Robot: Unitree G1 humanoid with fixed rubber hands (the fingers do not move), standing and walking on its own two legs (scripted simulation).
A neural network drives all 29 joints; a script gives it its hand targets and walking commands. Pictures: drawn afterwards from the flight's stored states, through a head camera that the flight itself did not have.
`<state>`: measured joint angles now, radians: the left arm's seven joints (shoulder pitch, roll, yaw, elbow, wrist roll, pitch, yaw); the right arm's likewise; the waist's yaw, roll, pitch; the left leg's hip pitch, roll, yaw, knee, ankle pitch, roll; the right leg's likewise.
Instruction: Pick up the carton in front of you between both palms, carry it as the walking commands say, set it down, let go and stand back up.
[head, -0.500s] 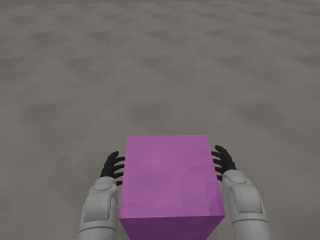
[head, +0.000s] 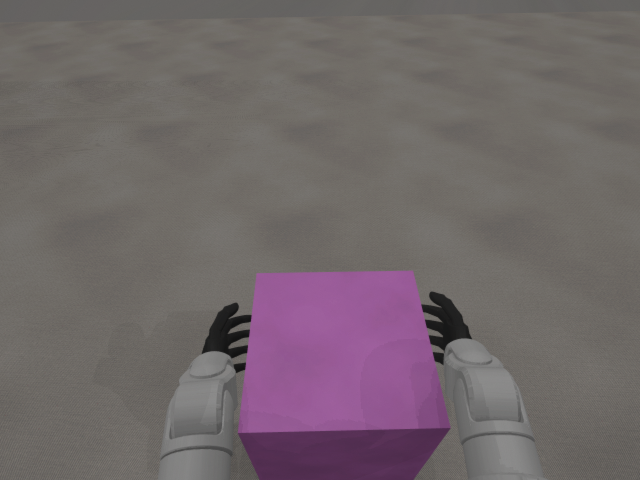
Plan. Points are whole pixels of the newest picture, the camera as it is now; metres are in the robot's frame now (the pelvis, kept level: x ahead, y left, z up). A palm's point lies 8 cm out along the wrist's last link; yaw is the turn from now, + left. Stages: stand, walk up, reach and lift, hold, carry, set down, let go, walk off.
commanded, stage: carry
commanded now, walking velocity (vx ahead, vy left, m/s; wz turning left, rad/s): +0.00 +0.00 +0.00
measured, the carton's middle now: (336, 384) +0.29 +0.00 -0.04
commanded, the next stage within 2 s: hold in 0.64 s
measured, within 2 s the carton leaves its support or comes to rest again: neither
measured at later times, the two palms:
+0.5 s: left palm (222, 372) +0.27 +0.14 +0.04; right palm (465, 360) +0.27 -0.16 +0.04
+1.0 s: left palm (260, 358) +0.28 +0.10 +0.05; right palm (517, 400) +0.22 -0.20 +0.05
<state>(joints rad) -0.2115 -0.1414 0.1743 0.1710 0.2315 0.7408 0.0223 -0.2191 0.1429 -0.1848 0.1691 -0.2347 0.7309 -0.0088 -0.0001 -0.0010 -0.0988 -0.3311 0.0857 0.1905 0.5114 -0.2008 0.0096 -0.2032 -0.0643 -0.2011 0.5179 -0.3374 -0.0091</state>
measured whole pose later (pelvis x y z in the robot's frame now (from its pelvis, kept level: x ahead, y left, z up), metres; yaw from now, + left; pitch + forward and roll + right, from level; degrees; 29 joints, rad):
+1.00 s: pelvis -0.03 +0.01 +0.01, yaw -12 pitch -8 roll +0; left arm -0.26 -0.15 0.20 0.24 0.29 0.73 0.00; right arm -0.25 0.15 -0.23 0.23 -0.26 0.71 0.01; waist -0.01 -0.02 0.06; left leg -0.09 0.02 0.00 0.38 -0.15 -0.01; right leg -0.04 0.01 -0.01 0.41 -0.22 -0.01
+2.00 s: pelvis -0.06 +0.03 -0.11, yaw -12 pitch +33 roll -1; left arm -0.59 -0.09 0.40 0.50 0.23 0.18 -0.01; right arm -0.60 0.15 -0.37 0.51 -0.19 0.17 -0.05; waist 0.03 -0.04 -0.11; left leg -1.36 0.01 -0.02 1.11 -0.33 -0.01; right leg -1.31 0.04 0.01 1.14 -0.41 0.00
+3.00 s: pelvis -0.11 +0.04 -0.35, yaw -14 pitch +47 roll -1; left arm -1.14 0.12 0.41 0.75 0.13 0.24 0.06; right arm -1.19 -0.05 -0.37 0.80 -0.11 0.20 -0.12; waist 0.06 -0.06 0.03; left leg -2.31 0.01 -0.03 1.95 -0.45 -0.01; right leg -2.25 0.07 0.01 2.00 -0.57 0.03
